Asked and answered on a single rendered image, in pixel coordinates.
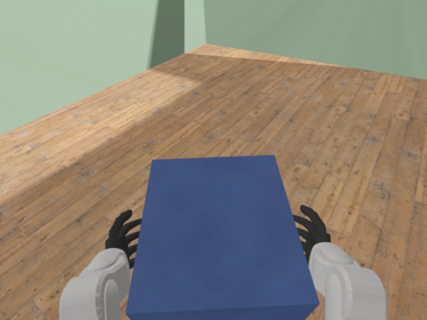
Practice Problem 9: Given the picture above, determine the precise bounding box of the robot right forearm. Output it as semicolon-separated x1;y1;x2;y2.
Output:
308;242;388;320

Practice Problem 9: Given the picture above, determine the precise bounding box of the carton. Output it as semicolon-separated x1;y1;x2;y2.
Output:
125;155;320;320

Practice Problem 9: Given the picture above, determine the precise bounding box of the left robot hand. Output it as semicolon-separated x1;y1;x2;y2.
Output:
105;209;142;269

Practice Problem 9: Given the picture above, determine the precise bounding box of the right robot hand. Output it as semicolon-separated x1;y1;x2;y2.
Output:
293;205;331;265

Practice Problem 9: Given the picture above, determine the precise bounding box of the robot left forearm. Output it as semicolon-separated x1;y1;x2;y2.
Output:
59;248;131;320

